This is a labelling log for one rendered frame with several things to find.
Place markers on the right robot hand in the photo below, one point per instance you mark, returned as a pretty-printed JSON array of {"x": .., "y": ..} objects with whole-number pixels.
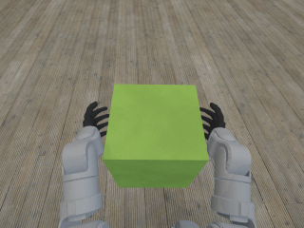
[{"x": 217, "y": 116}]

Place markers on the carton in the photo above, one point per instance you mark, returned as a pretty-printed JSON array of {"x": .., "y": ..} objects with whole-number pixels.
[{"x": 154, "y": 136}]

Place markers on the left robot forearm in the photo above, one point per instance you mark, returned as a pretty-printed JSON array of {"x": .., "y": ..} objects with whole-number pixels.
[{"x": 80, "y": 171}]

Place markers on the left robot hand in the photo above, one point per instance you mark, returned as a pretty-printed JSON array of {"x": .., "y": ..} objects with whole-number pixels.
[{"x": 90, "y": 120}]

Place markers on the right robot forearm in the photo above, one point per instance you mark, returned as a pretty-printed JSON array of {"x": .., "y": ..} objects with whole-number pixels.
[{"x": 232, "y": 173}]

